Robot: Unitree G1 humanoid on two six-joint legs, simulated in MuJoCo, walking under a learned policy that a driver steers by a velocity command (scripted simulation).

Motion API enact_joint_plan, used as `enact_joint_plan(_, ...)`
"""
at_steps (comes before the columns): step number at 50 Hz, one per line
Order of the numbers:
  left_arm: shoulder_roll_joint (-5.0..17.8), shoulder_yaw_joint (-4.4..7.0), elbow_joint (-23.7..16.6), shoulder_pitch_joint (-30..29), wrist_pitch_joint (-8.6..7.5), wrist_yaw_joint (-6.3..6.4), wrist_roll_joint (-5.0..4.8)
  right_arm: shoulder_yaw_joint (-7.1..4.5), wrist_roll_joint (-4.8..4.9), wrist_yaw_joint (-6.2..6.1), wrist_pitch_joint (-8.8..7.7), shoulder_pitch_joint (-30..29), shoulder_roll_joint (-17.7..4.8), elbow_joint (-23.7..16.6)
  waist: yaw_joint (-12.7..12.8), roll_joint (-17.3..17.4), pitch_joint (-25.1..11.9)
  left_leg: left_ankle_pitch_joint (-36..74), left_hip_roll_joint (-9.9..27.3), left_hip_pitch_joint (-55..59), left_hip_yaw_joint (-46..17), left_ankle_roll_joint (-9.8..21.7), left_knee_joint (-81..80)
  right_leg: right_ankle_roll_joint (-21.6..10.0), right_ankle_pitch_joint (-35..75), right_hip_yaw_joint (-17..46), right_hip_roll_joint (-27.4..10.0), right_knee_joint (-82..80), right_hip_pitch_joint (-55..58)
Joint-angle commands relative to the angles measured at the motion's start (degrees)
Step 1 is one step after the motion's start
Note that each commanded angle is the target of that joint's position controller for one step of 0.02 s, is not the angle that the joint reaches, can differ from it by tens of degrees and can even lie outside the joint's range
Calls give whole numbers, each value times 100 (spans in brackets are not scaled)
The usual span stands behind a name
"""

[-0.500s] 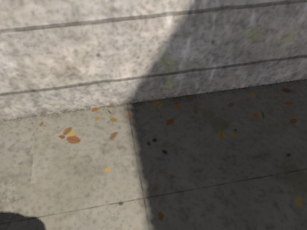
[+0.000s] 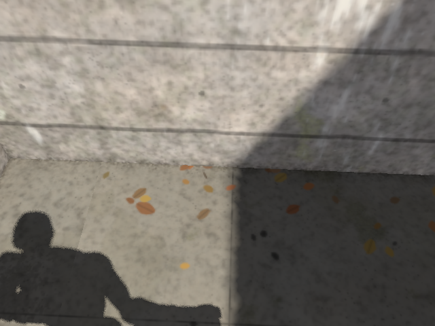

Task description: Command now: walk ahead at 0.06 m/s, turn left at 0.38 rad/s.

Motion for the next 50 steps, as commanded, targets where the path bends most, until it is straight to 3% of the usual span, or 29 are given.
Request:
enact_joint_plan(1, 1026, 248, -256, -42, 68, 38, -66, -115, -11, 63, -35, 20, -398, -428, 52, -608, -618, -203, -52, 490, 123, 92, -442, -1081, 536, 1060, -1784, -694, 516)
enact_joint_plan(3, 1044, 253, -231, -136, 135, 16, -162, -115, -22, 119, -60, 221, -338, -393, -145, -633, -667, 164, -232, 985, 301, 258, -1381, -886, 770, 963, -1682, -263, 594)
enact_joint_plan(4, 958, 234, -179, -86, 161, 7, -215, -137, -48, 138, -82, 409, -389, -320, -256, -590, -691, 741, -359, 1441, 366, 399, -2079, -645, 686, 843, -1522, 74, 470)
enact_joint_plan(5, 721, 169, -75, 202, 159, -23, -188, -209, -84, 113, -93, 523, -679, -306, -225, -185, -728, 1697, -127, 2028, -98, 599, -2686, -195, 272, 553, -1193, 694, 121)
enact_joint_plan(6, 291, 41, -206, 257, 116, -114, 75, -296, -134, 13, -85, 531, -1225, -420, 64, 1309, -924, 3973, 1202, 2864, -1709, 1065, -2674, 361, -1618, 42, -534, 2141, -1005)
enact_joint_plan(7, 434, 99, -331, -109, 105, -75, 55, -233, -270, 26, -160, 340, -1188, -523, -117, 1561, -870, 4253, 1853, 2400, -2285, 2077, -2787, 604, -3016, 568, -63, 3009, -1581)
enact_joint_plan(8, 757, 191, -319, -323, 140, -58, -40, -182, -293, 68, -269, 258, -971, -523, -195, 943, -881, 3976, 1557, 2235, -1904, 2126, -2836, 598, -2911, 997, -171, 3623, -1580)
enact_joint_plan(9, 756, 219, -264, -274, 169, -50, -120, -157, -242, 69, -361, 50, -877, -477, -79, 828, -806, 3753, 1222, 2271, -1480, 1850, -2817, 567, -2552, 1140, -204, 3751, -1665)
enact_joint_plan(11, 761, 265, -51, -92, 234, 24, -77, -95, -119, 46, -431, -346, -704, -473, 67, 642, -756, 3864, 984, 2254, -1114, 1535, -2780, 627, -1991, 1272, -272, 3737, -1613)
enact_joint_plan(13, 621, 245, 54, 53, 234, 30, -104, -31, -137, 17, -438, -428, -561, -386, 181, 576, -864, 4216, 838, 2178, -830, 1520, -2732, 691, -1652, 1259, -224, 3523, -1237)
enact_joint_plan(16, 428, 155, 91, -108, 218, 34, -129, -28, -136, -2, -405, -458, -578, -247, 47, 586, -857, 3958, 749, 2261, -734, 1500, -2687, 710, -1497, 1169, -217, 2448, -793)
enact_joint_plan(19, 505, 141, 155, -87, 216, 9, -162, -20, -129, -8, -351, -466, -620, -101, -19, 655, -790, 3541, 828, 2218, -953, 1546, -2715, 660, -1358, 1098, -176, 1637, -338)
enact_joint_plan(21, 462, 123, 305, 161, 191, -34, -125, 25, -48, 0, -323, -606, -530, -11, 189, 552, -667, 2920, 651, 2000, -893, 1319, -2613, 528, -396, 991, -115, 390, 247)
enact_joint_plan(22, 554, 126, 363, 240, 177, -56, -48, 34, -18, 16, -335, -477, -497, 70, 202, 397, -646, 2317, 501, 1826, -879, 1078, -2618, 419, 414, 1134, -193, -55, 652)
enact_joint_plan(23, 807, 157, 389, 314, 169, -55, 24, 65, -96, 40, -369, -361, -401, 102, 66, 24, -705, 1677, 247, 1607, -725, 813, -2458, 279, 1367, 1528, -572, 3, 1011)
enact_joint_plan(24, 1093, 220, 451, 214, 171, -56, -44, 36, -160, 81, -400, -134, -394, 130, -273, -662, -676, 1073, -160, 1537, -409, 629, -2475, 24, 1456, 1516, -683, 320, 946)
enact_joint_plan(25, 782, 168, 477, 56, 146, -103, -96, 54, -186, 67, -384, -340, -352, 171, -157, -798, -623, 866, -328, 1929, -198, 453, -2479, -99, 424, 1564, -632, 164, 373)
enact_joint_plan(26, 607, 123, 475, -19, 107, -124, -66, 22, -151, 43, -356, -595, -454, 191, -63, -620, -455, 897, -327, 2046, -177, 407, -2398, -10, 18, 1537, -534, 33, 126)
enact_joint_plan(27, 613, 115, 505, -59, 70, -114, -27, 17, -121, 5, -320, -687, -430, 201, -48, -540, -426, 1074, -291, 2103, -189, 429, -2370, 85, -46, 1492, -487, -17, 37)
enact_joint_plan(30, 598, 88, 656, 83, 0, -81, -40, 13, -129, -13, -251, -619, -383, 355, -16, -399, -346, 1234, -253, 2035, -234, 477, -2449, 203, 39, 1367, -363, 31, 165)
enact_joint_plan(36, 547, 45, 804, 186, 49, -10, -48, 12, -114, -6, -284, -528, -348, 680, 42, -171, -241, 1140, -273, 1868, -182, 404, -2524, 159, -67, 1325, -287, 68, 296)
enact_joint_plan(50, 420, -16, 994, 342, 85, -3, -53, 75, -99, -71, -318, -193, -338, 1211, 14, -119, -170, 1069, -259, 1816, -134, 365, -2548, 153, -154, 1246, -154, 55, 265)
